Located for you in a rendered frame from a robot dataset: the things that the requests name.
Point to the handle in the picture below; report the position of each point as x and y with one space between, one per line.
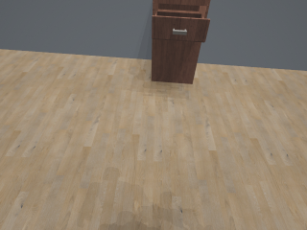
179 32

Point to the drawer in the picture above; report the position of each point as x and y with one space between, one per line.
163 23

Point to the cabinet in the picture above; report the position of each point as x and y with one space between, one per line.
176 61

